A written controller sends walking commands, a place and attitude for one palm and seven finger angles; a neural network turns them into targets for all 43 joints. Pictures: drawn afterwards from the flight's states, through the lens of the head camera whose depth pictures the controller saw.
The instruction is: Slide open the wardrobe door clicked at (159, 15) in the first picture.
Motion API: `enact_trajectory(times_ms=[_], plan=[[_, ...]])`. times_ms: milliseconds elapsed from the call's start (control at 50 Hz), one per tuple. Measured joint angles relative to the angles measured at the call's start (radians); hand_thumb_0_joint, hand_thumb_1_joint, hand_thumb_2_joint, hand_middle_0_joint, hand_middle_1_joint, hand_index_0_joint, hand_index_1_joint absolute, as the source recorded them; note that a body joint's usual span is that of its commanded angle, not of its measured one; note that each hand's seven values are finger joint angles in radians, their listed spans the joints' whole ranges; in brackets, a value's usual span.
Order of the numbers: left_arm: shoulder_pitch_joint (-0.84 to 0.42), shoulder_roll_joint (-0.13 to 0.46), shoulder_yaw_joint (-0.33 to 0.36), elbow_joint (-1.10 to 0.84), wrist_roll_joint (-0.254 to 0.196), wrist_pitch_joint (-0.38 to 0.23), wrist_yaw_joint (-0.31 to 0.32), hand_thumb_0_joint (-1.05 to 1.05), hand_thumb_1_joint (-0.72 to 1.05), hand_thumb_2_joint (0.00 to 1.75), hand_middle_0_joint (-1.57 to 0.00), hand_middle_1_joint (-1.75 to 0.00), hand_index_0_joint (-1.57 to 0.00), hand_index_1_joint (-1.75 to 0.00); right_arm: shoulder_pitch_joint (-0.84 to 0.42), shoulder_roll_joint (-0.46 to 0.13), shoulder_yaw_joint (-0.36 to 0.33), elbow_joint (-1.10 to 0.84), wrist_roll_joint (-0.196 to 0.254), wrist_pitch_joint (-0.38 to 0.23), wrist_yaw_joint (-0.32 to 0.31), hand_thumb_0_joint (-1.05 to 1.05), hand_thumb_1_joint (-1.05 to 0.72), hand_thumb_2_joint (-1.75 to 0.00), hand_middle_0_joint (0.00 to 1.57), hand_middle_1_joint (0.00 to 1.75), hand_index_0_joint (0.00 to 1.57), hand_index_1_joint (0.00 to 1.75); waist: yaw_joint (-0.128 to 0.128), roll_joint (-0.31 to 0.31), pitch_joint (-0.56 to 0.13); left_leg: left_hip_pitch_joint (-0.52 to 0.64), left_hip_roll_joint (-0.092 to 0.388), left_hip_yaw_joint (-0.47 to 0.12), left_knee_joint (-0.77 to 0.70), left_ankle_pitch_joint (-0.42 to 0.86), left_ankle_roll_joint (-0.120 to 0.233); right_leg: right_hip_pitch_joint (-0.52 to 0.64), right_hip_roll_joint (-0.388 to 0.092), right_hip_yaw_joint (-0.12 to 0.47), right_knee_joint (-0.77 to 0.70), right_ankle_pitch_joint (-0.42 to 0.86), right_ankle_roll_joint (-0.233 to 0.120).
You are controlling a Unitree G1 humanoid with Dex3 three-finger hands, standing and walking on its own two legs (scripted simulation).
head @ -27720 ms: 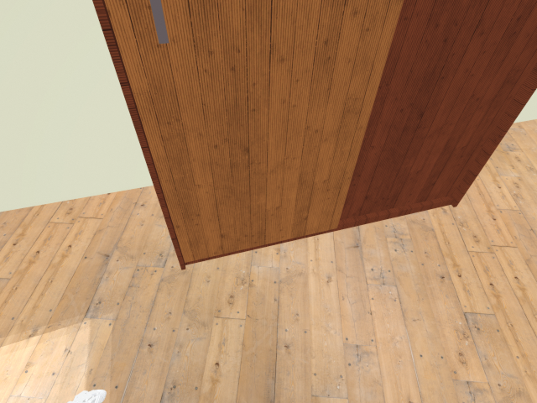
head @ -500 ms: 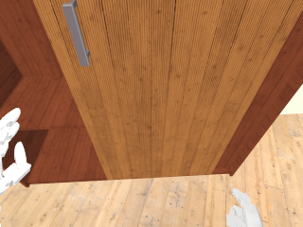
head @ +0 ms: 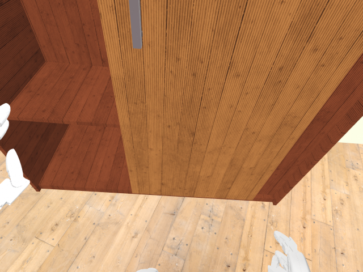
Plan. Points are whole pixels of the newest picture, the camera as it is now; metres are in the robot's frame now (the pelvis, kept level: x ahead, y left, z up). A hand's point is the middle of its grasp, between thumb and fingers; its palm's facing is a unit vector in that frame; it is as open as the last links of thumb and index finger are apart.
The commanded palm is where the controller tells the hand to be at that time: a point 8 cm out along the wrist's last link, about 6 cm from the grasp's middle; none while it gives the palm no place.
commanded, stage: step back with the hand held close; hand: left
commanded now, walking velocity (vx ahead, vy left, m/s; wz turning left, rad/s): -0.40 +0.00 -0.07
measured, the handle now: (136, 10) +0.60 +0.17 +0.28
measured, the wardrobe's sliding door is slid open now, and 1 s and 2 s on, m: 0.53 0.53 0.53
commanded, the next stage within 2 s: stop stepping back and stand still in 0.64 s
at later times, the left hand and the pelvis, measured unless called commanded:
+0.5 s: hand out of the picture +0.16 +0.30 +0.17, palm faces +0.40 -0.81 -0.43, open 7.4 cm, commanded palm +0.09 +0.33 +0.19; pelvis -0.05 +0.03 +0.00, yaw +0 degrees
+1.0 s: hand out of the picture +0.10 +0.33 +0.17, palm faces +0.18 -0.91 -0.39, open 7.4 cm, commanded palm +0.04 +0.38 +0.19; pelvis -0.14 +0.11 +0.03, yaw -10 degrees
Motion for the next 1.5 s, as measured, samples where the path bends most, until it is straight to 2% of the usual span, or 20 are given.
enact_trajectory(times_ms=[100,180,280,420,520,620,660,720,780,840,880,960,1020,1080,1140,1220,1280,1340,1460,1500], plan=[[-0.028,0.027,0.034,0.007,0.008,-0.022,-0.015,0.01,0.89,0.89,-0.21,-0.31,-0.22,-0.30,0.009,0.007,-0.012,0.010,-0.005,-0.023,0.004,0.02,-0.90,-0.90,0.21,0.30,0.20,0.30,-0.019,0.023,-0.027,-0.046,0.017,-0.003,0.002,0.053,0.008,0.052,0.042,0.043,0.129,-0.104,-0.003],[0.015,0.028,0.075,0.006,-0.023,-0.036,-0.016,0.01,0.89,0.89,-0.21,-0.31,-0.22,-0.30,-0.038,0.020,-0.013,0.017,-0.006,-0.028,0.021,0.02,-0.90,-0.90,0.21,0.30,0.20,0.30,0.016,0.008,-0.039,-0.096,0.029,0.034,-0.010,0.078,-0.006,0.094,0.037,0.077,0.024,-0.192,-0.014],[0.004,-0.019,-0.014,0.011,-0.032,-0.014,-0.017,0.01,0.89,0.89,-0.21,-0.31,-0.21,-0.30,-0.088,0.024,-0.017,0.044,0.000,-0.020,0.026,0.02,-0.90,-0.90,0.21,0.30,0.20,0.30,0.036,0.020,-0.008,-0.073,0.050,0.042,-0.065,0.121,-0.038,0.098,0.053,0.089,-0.014,-0.110,-0.003],[-0.008,0.028,-0.029,-0.023,-0.026,-0.015,-0.025,0.01,0.89,0.89,-0.21,-0.31,-0.22,-0.30,-0.068,0.029,-0.014,0.024,-0.001,0.001,0.009,0.02,-0.90,-0.90,0.21,0.30,0.20,0.30,-0.011,-0.004,-0.042,-0.063,0.047,0.036,-0.053,0.115,-0.014,0.124,0.053,0.088,-0.036,-0.101,0.008],[-0.040,0.067,0.041,0.017,-0.032,-0.017,-0.037,0.01,0.89,0.89,-0.21,-0.31,-0.22,-0.30,-0.067,0.029,-0.033,0.006,-0.017,-0.004,0.011,0.02,-0.90,-0.90,0.21,0.30,0.20,0.30,-0.027,0.030,-0.038,-0.058,0.067,0.037,-0.155,0.174,0.010,0.071,0.084,0.046,0.168,-0.227,-0.031],[0.034,0.062,0.044,-0.026,-0.071,0.004,-0.024,0.01,0.89,0.89,-0.21,-0.31,-0.22,-0.30,-0.045,0.034,-0.031,0.012,-0.006,-0.026,0.039,0.02,-0.90,-0.90,0.21,0.30,0.20,0.30,0.015,0.033,-0.083,-0.062,0.088,0.094,-0.285,0.217,-0.044,0.171,0.063,-0.035,0.044,-0.308,-0.057],[0.062,0.064,0.041,-0.066,-0.072,0.005,-0.014,0.01,0.89,0.89,-0.21,-0.31,-0.21,-0.30,-0.057,0.039,-0.019,0.013,-0.004,-0.032,0.043,0.02,-0.90,-0.90,0.21,0.30,0.20,0.30,0.047,-0.014,-0.083,-0.095,0.071,0.146,-0.242,0.203,-0.076,0.222,0.012,-0.010,-0.101,-0.247,-0.077],[0.034,0.019,-0.022,-0.067,-0.045,-0.003,-0.012,0.01,0.89,0.89,-0.21,-0.31,-0.21,-0.30,-0.075,0.030,-0.011,0.068,-0.015,-0.028,0.038,0.01,-0.90,-0.90,0.21,0.30,0.20,0.30,0.077,-0.006,-0.070,-0.140,0.062,0.094,0.018,-0.015,-0.117,0.215,-0.001,0.030,-0.077,-0.133,0.006],[-0.022,0.014,-0.065,-0.026,-0.030,0.004,-0.022,0.01,0.89,0.89,-0.21,-0.31,-0.22,-0.30,-0.020,0.045,0.003,0.105,-0.006,-0.020,0.029,0.02,-0.90,-0.90,0.21,0.30,0.20,0.30,0.058,-0.042,-0.127,-0.054,0.029,0.043,0.119,-0.101,-0.125,0.212,-0.027,0.050,-0.036,-0.181,0.042],[-0.145,0.011,-0.053,0.057,-0.030,0.030,-0.028,0.01,0.89,0.89,-0.21,-0.31,-0.22,-0.30,-0.026,0.048,0.007,0.104,0.000,-0.024,0.011,0.02,-0.90,-0.90,0.21,0.30,0.20,0.30,-0.003,-0.057,-0.099,-0.039,-0.004,0.035,0.061,0.005,-0.003,0.123,-0.028,0.057,0.133,-0.275,0.011],[-0.176,0.011,-0.028,0.101,-0.036,0.057,-0.026,0.01,0.89,0.89,-0.21,-0.31,-0.22,-0.30,-0.043,0.055,0.008,0.093,-0.001,-0.031,0.017,0.02,-0.90,-0.90,0.21,0.30,0.20,0.30,-0.027,-0.046,-0.054,-0.018,0.002,0.043,0.002,0.039,0.019,0.057,0.007,0.071,0.251,-0.326,-0.016],[-0.028,0.028,0.004,0.002,-0.061,0.105,-0.029,0.01,0.89,0.89,-0.21,-0.31,-0.21,-0.30,0.003,0.074,0.005,0.044,-0.011,-0.043,0.055,0.02,-0.90,-0.90,0.21,0.30,0.20,0.30,-0.061,-0.029,-0.030,0.066,0.018,0.047,-0.217,0.094,-0.110,0.029,0.069,0.008,0.267,-0.317,-0.038],[0.139,0.044,-0.007,-0.120,-0.060,0.105,-0.033,0.01,0.89,0.89,-0.21,-0.31,-0.21,-0.30,0.069,0.059,-0.013,0.009,-0.014,-0.049,0.067,0.02,-0.90,-0.90,0.21,0.30,0.20,0.30,-0.062,-0.001,-0.057,0.088,0.015,0.048,-0.314,0.039,-0.168,0.123,0.095,-0.095,0.090,-0.315,-0.055],[0.239,0.123,0.048,-0.226,-0.055,0.089,-0.020,0.01,0.89,0.89,-0.21,-0.31,-0.21,-0.30,0.086,0.036,-0.023,-0.004,0.002,-0.038,0.061,0.01,-0.90,-0.90,0.21,0.30,0.20,0.30,0.003,-0.088,-0.077,-0.100,-0.052,0.074,0.086,-0.183,-0.173,0.194,0.006,-0.059,-0.099,-0.279,-0.158],[0.132,0.096,0.045,-0.170,-0.048,0.079,-0.014,0.01,0.89,0.89,-0.21,-0.31,-0.22,-0.30,0.031,0.006,-0.034,0.095,-0.013,0.011,0.047,0.01,-0.90,-0.90,0.21,0.30,0.20,0.30,0.041,-0.067,-0.070,-0.168,0.022,-0.008,0.456,-0.222,-0.132,0.125,-0.012,-0.057,0.023,-0.144,-0.089],[-0.104,0.019,0.011,0.033,-0.039,0.111,0.020,0.01,0.89,0.89,-0.21,-0.31,-0.22,-0.30,0.055,-0.006,-0.030,0.125,-0.005,0.033,0.027,0.02,-0.90,-0.90,0.21,0.30,0.20,0.30,-0.008,-0.057,-0.121,0.015,0.123,-0.029,0.236,-0.270,-0.093,0.096,-0.075,-0.117,0.167,-0.283,-0.054],[-0.176,-0.034,0.019,0.088,-0.043,0.130,0.028,0.01,0.89,0.90,-0.21,-0.31,-0.21,-0.30,0.003,0.010,-0.028,0.116,-0.011,0.013,0.017,0.02,-0.90,-0.90,0.21,0.30,0.20,0.30,-0.047,-0.047,-0.066,0.007,0.105,-0.036,0.241,-0.211,-0.097,-0.018,-0.055,-0.038,0.420,-0.370,-0.047],[-0.099,0.000,0.029,0.015,-0.051,0.119,0.000,0.01,0.90,0.90,-0.20,-0.31,-0.21,-0.30,0.001,0.088,-0.001,0.088,-0.024,-0.003,0.048,0.02,-0.90,-0.90,0.20,0.30,0.20,0.30,-0.067,-0.074,-0.019,0.040,0.101,-0.025,0.170,-0.151,-0.103,-0.086,-0.012,-0.026,0.537,-0.317,-0.035],[0.132,0.071,0.025,-0.209,-0.042,0.059,-0.017,0.01,0.89,0.89,-0.21,-0.31,-0.21,-0.30,0.075,0.131,0.037,0.044,-0.030,-0.004,0.078,0.02,-0.90,-0.90,0.21,0.30,0.20,0.30,-0.024,-0.013,-0.039,0.056,0.146,-0.043,0.041,-0.107,-0.116,0.057,0.021,-0.135,0.168,-0.297,-0.046],[0.144,0.116,0.060,-0.200,-0.036,0.057,-0.007,0.01,0.89,0.89,-0.21,-0.31,-0.22,-0.30,0.080,0.121,0.032,0.039,-0.024,0.008,0.070,0.02,-0.90,-0.90,0.21,0.30,0.20,0.30,-0.003,-0.022,-0.072,-0.007,0.124,-0.019,0.133,-0.210,-0.108,0.121,-0.005,-0.092,0.020,-0.315,-0.091]])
